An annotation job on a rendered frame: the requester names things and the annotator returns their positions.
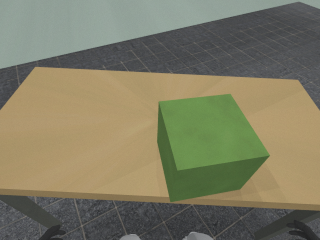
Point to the table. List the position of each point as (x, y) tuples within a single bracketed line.
[(92, 134)]

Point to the robot right hand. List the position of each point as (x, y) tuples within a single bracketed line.
[(305, 232)]

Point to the robot left hand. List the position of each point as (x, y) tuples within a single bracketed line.
[(53, 231)]

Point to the carton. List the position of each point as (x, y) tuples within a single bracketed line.
[(206, 146)]

